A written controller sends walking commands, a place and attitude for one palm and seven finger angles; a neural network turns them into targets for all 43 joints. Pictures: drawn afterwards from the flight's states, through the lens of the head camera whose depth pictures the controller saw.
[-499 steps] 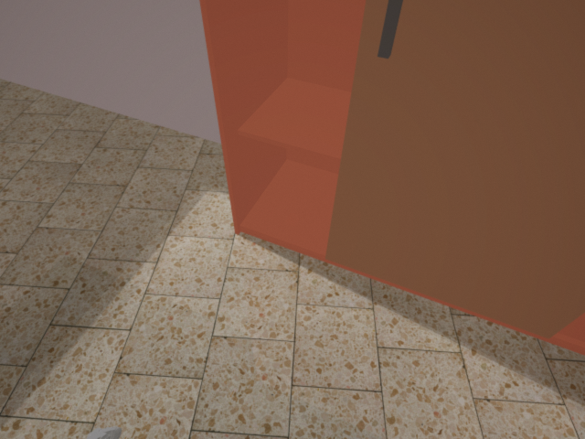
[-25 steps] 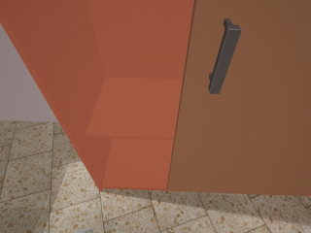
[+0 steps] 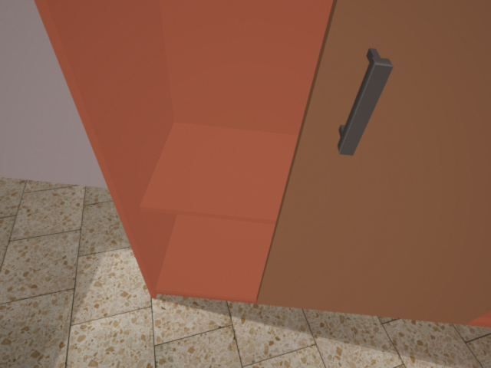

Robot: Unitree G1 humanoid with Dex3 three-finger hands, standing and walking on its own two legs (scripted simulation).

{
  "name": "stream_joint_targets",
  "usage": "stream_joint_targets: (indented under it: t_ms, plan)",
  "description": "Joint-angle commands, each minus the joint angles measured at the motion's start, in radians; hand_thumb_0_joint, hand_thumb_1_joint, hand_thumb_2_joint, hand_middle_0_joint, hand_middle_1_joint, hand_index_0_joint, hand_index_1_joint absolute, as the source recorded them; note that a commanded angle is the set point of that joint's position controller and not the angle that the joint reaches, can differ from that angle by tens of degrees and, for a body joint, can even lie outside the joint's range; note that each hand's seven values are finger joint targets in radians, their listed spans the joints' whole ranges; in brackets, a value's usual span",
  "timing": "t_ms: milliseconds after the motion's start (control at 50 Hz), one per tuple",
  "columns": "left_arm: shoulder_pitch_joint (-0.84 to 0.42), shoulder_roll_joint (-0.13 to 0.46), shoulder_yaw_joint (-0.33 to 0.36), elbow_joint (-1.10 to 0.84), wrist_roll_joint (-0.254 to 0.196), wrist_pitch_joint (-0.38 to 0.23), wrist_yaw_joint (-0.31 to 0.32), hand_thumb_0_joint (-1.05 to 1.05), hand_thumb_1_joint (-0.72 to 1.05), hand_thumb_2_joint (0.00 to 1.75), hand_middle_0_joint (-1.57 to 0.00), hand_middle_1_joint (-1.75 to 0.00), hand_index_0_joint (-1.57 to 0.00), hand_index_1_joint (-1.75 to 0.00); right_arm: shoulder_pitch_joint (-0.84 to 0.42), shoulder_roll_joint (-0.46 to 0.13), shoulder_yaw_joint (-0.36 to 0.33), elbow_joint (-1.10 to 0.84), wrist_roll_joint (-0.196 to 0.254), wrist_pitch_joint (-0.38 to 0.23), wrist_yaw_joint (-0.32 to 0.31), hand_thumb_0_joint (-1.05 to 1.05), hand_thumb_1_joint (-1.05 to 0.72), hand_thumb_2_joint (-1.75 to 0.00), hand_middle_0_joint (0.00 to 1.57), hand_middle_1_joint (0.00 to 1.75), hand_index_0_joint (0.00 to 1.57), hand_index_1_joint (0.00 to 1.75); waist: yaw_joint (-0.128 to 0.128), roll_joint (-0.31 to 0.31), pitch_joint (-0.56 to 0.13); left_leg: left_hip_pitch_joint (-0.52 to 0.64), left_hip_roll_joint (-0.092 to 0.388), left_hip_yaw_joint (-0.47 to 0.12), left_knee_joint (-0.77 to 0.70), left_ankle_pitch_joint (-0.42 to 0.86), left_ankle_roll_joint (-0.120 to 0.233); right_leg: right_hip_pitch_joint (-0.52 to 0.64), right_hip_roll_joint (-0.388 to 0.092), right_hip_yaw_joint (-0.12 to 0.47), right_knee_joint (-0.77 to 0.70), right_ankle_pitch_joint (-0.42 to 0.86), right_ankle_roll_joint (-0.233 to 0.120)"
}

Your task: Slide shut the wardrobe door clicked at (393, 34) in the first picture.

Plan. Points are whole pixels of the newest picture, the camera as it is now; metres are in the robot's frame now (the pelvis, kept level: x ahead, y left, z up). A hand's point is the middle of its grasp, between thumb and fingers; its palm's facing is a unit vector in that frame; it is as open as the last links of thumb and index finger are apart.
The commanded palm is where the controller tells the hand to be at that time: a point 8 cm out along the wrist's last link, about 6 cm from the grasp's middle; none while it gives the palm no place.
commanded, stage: come to a stop and stand still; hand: right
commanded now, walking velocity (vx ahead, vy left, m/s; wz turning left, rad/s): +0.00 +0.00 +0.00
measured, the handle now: (358, 104) +0.48 -0.13 +0.23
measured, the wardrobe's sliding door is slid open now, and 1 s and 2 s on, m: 0.41 0.41 0.41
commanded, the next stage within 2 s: look again from close up in 1.36 s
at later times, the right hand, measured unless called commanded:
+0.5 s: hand out of the picture +0.00 -0.12 -0.17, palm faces +0.02 +0.98 -0.18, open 7.4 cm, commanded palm none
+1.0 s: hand out of the picture +0.04 -0.11 -0.17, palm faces +0.02 +0.98 -0.20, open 7.3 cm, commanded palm none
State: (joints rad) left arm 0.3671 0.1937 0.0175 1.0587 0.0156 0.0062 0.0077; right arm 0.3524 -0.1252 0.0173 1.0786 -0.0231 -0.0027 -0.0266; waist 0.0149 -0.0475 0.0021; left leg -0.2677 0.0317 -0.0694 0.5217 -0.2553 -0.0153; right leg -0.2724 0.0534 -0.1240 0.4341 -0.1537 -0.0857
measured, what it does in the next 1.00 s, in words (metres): shifts its weight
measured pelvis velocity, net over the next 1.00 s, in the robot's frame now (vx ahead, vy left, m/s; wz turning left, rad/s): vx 0.06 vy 0.05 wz -0.01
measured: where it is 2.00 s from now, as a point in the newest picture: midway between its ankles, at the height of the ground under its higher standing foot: outside the picture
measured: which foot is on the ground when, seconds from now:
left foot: down 0.00-1.00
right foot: down 0.00-1.00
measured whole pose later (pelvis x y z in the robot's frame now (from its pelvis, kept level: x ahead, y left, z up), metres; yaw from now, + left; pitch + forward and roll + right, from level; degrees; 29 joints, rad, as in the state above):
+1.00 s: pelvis +0.06 +0.05 +0.01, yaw -1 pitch -1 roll -1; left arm 0.28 0.14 -0.01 1.14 0.01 -0.02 0.03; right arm 0.30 -0.12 0.02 1.14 -0.02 -0.04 -0.04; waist 0.01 -0.01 0.04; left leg -0.14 -0.03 -0.03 0.43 -0.28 0.04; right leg -0.17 -0.01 -0.08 0.39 -0.20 0.00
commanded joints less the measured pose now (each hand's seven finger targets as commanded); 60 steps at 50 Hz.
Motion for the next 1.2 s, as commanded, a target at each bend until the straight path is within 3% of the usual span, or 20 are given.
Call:
stream_joint_targets:
  t_ms: [0, 80, 100, 280, 420, 480, 740, 900, 960, 1000, 1180]
  plan:
    - [0.011, 0.07, 0.005, -0.033, 0.0, -0.026, 0.007, 0.0, 0.9, 0.9, -0.2, -0.3, -0.2, -0.3, 0.041, -0.11, -0.021, -0.015, 0.006, -0.019, -0.009, 0.0, -0.9, -0.9, 0.2, 0.3, 0.2, 0.3, -0.015, 0.06, 0.088, -0.09, 0.039, -0.051, -0.131, -0.181, 0.062, -0.007, -0.157, 0.227, -0.18, -0.31, 0.035]
    - [0.025, 0.056, 0.006, -0.009, 0.001, -0.026, 0.009, 0.0, 0.9, 0.9, -0.2, -0.3, -0.2, -0.3, 0.055, -0.088, -0.021, 0.004, 0.005, -0.019, -0.011, 0.0, -0.9, -0.9, 0.2, 0.3, 0.2, 0.3, -0.011, 0.027, 0.091, -0.104, 0.034, -0.049, -0.119, -0.166, 0.061, 0.002, -0.159, 0.228, -0.188, -0.305, 0.039]
    - [0.024, 0.052, 0.005, -0.005, -0.001, -0.027, 0.01, 0.0, 0.9, 0.9, -0.2, -0.3, -0.2, -0.3, 0.057, -0.089, -0.02, 0.009, 0.005, -0.022, -0.012, 0.0, -0.9, -0.9, 0.2, 0.3, 0.2, 0.3, -0.015, 0.051, 0.087, -0.086, 0.036, -0.046, -0.126, -0.148, 0.061, -0.002, -0.159, 0.225, -0.18, -0.291, 0.036]
    - [0.028, 0.024, 0.003, 0.017, -0.003, -0.034, 0.013, 0.0, 0.9, 0.9, -0.2, -0.3, -0.2, -0.3, 0.054, -0.061, -0.017, 0.027, 0.005, -0.03, -0.016, 0.0, -0.9, -0.9, 0.2, 0.3, 0.2, 0.3, -0.004, 0.056, 0.083, -0.097, 0.041, -0.061, -0.141, -0.086, 0.059, 0.047, -0.156, 0.2, -0.155, -0.206, 0.043]
    - [0.007, 0.015, -0.005, 0.029, -0.007, -0.039, 0.016, 0.0, 0.9, 0.9, -0.2, -0.3, -0.2, -0.3, 0.038, -0.064, -0.013, 0.036, 0.008, -0.038, -0.017, 0.0, -0.9, -0.9, 0.2, 0.3, 0.2, 0.3, -0.003, 0.085, 0.088, -0.071, 0.053, -0.069, -0.158, 0.003, 0.058, 0.082, -0.144, 0.165, -0.112, -0.081, 0.049]
    - [0.007, 0.014, -0.008, 0.035, -0.006, -0.039, 0.017, 0.0, 0.9, 0.9, -0.2, -0.3, -0.2, -0.3, 0.034, -0.067, -0.013, 0.037, 0.009, -0.037, -0.017, 0.0, -0.9, -0.9, 0.2, 0.3, 0.2, 0.3, -0.003, 0.06, 0.083, -0.061, 0.052, -0.068, -0.162, 0.014, 0.059, 0.099, -0.147, 0.163, -0.116, -0.068, 0.051]
    - [-0.015, 0.021, -0.016, 0.051, -0.006, -0.042, 0.023, 0.0, 0.9, 0.9, -0.2, -0.3, -0.2, -0.3, 0.027, -0.081, -0.012, 0.046, 0.013, -0.044, -0.018, 0.0, -0.9, -0.9, 0.2, 0.3, 0.2, 0.3, -0.009, 0.058, 0.047, 0.02, 0.06, -0.061, -0.164, 0.177, 0.059, 0.145, -0.15, 0.149, -0.093, 0.071, 0.057]
    - [-0.017, 0.02, -0.019, 0.061, -0.007, -0.038, 0.024, 0.0, 0.9, 0.9, -0.2, -0.3, -0.2, -0.3, 0.029, -0.09, -0.01, 0.047, 0.013, -0.045, -0.02, 0.0, -0.9, -0.9, 0.2, 0.3, 0.2, 0.3, -0.012, 0.081, 0.062, 0.045, 0.06, -0.055, -0.181, 0.216, 0.06, 0.149, -0.153, 0.144, -0.091, 0.077, 0.059]
    - [-0.015, 0.022, -0.02, 0.063, -0.006, -0.04, 0.025, 0.0, 0.9, 0.9, -0.2, -0.3, -0.2, -0.3, 0.032, -0.089, -0.011, 0.047, 0.014, -0.045, -0.021, 0.0, -0.9, -0.9, 0.2, 0.3, 0.2, 0.3, -0.012, 0.054, 0.052, 0.052, 0.063, -0.054, -0.176, 0.238, 0.061, 0.164, -0.155, 0.142, -0.094, 0.1, 0.061]
    - [-0.013, 0.017, -0.02, 0.066, -0.008, -0.039, 0.026, 0.0, 0.9, 0.9, -0.2, -0.3, -0.2, -0.3, 0.036, -0.093, -0.012, 0.049, 0.013, -0.047, -0.021, 0.0, -0.9, -0.9, 0.2, 0.3, 0.2, 0.3, -0.015, 0.082, 0.06, 0.062, 0.062, -0.048, -0.183, 0.251, 0.059, 0.157, -0.156, 0.141, -0.091, 0.097, 0.06]
    - [-0.009, 0.02, -0.02, 0.07, -0.007, -0.036, 0.027, 0.0, 0.9, 0.9, -0.2, -0.3, -0.2, -0.3, 0.044, -0.092, -0.013, 0.047, 0.014, -0.047, -0.024, 0.0, -0.9, -0.9, 0.2, 0.3, 0.2, 0.3, -0.012, 0.063, 0.067, 0.063, 0.063, -0.052, -0.189, 0.267, 0.063, 0.174, -0.158, 0.139, -0.096, 0.102, 0.064]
